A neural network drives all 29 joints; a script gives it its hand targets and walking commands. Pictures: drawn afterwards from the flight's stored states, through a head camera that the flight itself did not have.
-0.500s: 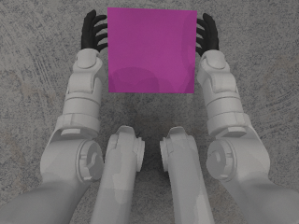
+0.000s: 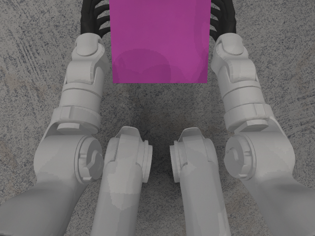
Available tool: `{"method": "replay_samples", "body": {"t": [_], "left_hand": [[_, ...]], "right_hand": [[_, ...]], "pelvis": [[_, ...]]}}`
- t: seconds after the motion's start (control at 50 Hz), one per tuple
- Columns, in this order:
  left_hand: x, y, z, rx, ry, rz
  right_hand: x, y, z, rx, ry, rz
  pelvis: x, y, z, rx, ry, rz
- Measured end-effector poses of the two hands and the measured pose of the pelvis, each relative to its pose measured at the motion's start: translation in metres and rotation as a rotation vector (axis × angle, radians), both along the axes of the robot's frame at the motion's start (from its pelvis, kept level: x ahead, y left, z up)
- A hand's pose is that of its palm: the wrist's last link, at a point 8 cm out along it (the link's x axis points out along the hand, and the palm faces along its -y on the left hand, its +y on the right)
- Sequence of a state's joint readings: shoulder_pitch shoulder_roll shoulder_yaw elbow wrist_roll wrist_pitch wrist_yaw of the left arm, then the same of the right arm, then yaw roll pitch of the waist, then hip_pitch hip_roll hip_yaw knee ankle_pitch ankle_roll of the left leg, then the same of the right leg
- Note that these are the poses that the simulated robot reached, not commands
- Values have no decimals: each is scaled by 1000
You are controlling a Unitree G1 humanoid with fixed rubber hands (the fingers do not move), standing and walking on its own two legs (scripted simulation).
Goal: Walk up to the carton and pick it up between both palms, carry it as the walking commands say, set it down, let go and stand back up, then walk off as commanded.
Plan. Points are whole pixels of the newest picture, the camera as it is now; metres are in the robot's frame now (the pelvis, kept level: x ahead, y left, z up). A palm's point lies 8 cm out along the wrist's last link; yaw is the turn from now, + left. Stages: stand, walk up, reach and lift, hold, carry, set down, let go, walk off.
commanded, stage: set down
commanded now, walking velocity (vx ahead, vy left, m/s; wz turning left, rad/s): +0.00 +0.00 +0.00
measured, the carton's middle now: (157, 48) +0.51 +0.01 -0.22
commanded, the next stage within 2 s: none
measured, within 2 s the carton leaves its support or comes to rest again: rests again in 0.82 s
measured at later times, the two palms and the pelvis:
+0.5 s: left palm (93, 38) +0.51 +0.15 -0.16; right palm (220, 37) +0.52 -0.12 -0.16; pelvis +0.00 +0.00 -0.01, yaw +0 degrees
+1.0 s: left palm (96, 42) +0.51 +0.15 -0.18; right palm (218, 40) +0.52 -0.13 -0.18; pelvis +0.00 +0.00 -0.02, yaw +0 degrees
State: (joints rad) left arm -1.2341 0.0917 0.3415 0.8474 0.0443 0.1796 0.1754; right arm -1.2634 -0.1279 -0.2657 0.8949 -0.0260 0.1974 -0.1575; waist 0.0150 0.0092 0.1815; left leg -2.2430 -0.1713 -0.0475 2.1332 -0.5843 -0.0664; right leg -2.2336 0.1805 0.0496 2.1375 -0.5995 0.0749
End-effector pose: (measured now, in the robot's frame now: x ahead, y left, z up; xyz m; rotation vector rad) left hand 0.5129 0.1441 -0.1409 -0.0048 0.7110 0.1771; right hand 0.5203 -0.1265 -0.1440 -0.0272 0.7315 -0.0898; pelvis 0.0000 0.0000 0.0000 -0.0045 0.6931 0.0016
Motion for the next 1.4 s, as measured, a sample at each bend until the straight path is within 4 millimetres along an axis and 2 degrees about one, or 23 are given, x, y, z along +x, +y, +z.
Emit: {"method": "replay_samples", "body": {"t": [0.22, 0.96, 1.4], "left_hand": [[-1, 4, 0, 1, 5, 7], [-7, 3, -35, 0, 55, -17], [-5, 6, -39, -4, 59, -33]], "right_hand": [[2, 4, 1, 0, 4, 9], [-3, 1, -34, -13, 39, 26], [-1, 2, -36, -2, 37, 45]], "pelvis": [[-1, -2, -4, 4, -7, -2], [2, -2, -16, 8, -51, 0], [-1, -2, -23, 10, -76, 0]]}}
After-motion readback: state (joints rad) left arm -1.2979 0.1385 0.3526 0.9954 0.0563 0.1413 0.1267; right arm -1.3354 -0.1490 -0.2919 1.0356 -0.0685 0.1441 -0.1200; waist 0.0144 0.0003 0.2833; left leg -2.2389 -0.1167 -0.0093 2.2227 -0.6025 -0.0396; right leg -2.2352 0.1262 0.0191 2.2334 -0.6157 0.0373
